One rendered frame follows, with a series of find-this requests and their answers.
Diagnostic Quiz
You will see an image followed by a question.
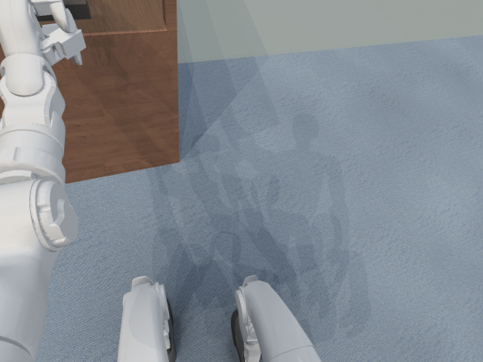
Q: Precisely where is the right robot foot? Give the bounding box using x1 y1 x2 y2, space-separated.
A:
231 309 260 362

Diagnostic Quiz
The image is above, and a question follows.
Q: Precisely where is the robot left upper arm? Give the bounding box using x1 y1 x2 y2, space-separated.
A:
0 178 78 362

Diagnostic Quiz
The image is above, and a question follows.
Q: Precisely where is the right robot shin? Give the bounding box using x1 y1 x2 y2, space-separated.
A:
238 275 261 362

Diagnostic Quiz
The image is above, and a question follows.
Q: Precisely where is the left robot hand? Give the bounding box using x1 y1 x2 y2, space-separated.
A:
0 0 86 66

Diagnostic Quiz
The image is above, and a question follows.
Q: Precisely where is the cabinet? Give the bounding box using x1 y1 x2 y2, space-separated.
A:
0 0 180 184

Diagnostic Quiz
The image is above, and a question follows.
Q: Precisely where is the drawer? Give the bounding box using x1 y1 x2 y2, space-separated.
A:
39 0 164 33

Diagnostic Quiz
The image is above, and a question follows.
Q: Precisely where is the handle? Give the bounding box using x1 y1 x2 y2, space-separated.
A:
35 0 91 21

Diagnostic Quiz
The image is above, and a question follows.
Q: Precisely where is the robot left forearm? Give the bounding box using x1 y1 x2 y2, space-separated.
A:
0 54 66 188

